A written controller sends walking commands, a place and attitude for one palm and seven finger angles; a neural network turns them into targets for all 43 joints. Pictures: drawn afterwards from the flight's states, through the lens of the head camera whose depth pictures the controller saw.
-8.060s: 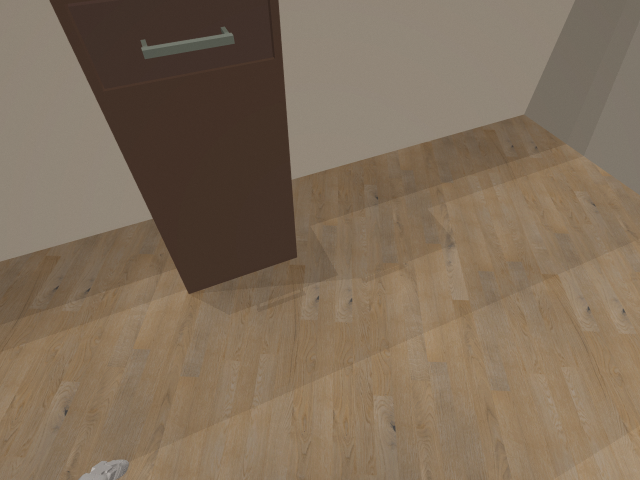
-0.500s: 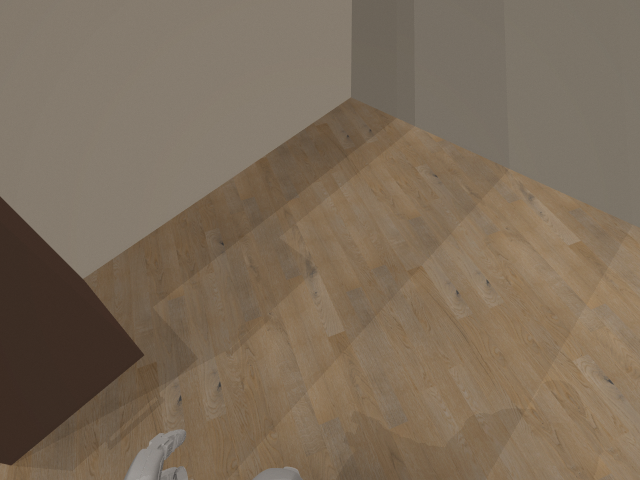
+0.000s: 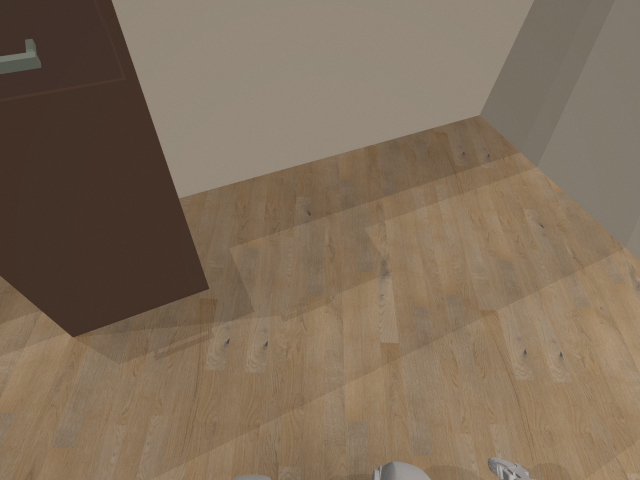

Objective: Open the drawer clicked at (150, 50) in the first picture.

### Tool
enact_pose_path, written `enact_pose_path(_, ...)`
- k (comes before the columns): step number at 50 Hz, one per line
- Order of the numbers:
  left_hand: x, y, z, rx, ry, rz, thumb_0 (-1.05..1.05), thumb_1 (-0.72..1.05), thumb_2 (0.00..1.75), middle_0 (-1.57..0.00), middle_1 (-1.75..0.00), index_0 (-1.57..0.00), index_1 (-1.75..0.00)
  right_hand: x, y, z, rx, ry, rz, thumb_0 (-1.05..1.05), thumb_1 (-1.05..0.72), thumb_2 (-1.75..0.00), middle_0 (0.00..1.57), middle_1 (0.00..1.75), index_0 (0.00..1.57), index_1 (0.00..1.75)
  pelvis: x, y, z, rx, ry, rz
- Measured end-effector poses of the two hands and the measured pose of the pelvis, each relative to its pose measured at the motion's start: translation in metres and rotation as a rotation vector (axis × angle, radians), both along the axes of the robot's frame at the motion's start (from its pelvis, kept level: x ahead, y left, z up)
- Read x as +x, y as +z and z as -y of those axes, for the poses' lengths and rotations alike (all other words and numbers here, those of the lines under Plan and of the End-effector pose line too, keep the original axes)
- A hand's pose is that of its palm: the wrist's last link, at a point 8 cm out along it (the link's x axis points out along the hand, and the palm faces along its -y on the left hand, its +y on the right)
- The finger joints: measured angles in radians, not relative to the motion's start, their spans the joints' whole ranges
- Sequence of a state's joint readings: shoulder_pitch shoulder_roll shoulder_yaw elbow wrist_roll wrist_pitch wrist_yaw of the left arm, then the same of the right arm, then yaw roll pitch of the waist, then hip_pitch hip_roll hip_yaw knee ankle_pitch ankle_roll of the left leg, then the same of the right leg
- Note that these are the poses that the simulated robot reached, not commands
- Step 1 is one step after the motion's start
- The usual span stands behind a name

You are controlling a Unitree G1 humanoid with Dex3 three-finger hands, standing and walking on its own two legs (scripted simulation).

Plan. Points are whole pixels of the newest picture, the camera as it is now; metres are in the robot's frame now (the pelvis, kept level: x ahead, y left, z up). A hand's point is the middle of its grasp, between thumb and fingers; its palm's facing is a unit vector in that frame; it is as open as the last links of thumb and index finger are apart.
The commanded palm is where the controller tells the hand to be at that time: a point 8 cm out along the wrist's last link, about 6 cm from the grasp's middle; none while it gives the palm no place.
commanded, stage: turn to face it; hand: left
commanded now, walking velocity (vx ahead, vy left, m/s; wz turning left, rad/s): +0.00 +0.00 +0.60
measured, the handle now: out of the picture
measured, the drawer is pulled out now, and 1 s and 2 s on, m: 0.00 0.00 0.00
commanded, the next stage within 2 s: take the last steps up to it in 0.66 s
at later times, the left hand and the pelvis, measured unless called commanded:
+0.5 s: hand out of the picture +0.06 +0.17 -0.13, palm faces +0.28 -0.91 -0.29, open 7.4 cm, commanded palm none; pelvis +0.00 -0.05 +0.00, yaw +17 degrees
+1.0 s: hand out of the picture -0.12 +0.18 -0.16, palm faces +0.48 -0.85 -0.21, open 7.4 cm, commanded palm none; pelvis -0.02 +0.00 +0.01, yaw +26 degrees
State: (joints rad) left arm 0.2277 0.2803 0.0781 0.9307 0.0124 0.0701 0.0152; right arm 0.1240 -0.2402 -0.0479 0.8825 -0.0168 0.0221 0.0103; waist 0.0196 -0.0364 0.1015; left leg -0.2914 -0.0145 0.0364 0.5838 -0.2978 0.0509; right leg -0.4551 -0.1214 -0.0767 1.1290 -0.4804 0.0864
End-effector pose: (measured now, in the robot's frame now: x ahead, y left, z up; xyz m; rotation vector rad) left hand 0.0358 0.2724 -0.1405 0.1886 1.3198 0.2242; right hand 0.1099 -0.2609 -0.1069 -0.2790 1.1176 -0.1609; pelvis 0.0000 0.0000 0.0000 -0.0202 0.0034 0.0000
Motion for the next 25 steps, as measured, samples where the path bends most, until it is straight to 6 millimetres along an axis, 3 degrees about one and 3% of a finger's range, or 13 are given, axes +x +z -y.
enact_pose_path(8,0.029,0.020,0.000,0.007,0.040,0.145,0.01,0.90,0.90,-0.20,-0.30,-0.20,-0.30,0.003,0.000,-0.015,0.032,0.057,-0.038,0.00,-0.90,-0.90,0.20,0.30,0.21,0.30,0.003,0.009,0.000,-0.005,0.091,-0.002)
enact_pose_path(16,0.053,0.036,0.027,0.036,0.068,0.264,0.00,0.90,0.90,-0.20,-0.30,-0.20,-0.30,-0.008,-0.021,0.003,0.071,0.081,-0.109,0.00,-0.90,-0.90,0.20,0.30,0.21,0.30,0.004,0.005,0.024,0.012,0.187,-0.002)
enact_pose_path(20,0.043,0.040,0.044,0.072,0.087,0.298,0.00,0.90,0.90,-0.20,-0.30,-0.20,-0.30,-0.006,-0.038,0.020,0.091,0.100,-0.131,0.00,-0.90,-0.90,0.20,0.30,0.21,0.30,0.004,-0.003,0.041,0.025,0.236,0.003)
enact_pose_path(25,0.002,0.045,0.059,0.078,0.164,0.246,0.00,0.90,0.90,-0.20,-0.30,-0.21,-0.30,0.003,-0.035,0.028,0.093,0.155,-0.154,0.01,-0.91,-0.90,0.20,0.30,0.20,0.30,0.002,0.004,0.049,0.048,0.298,0.018)
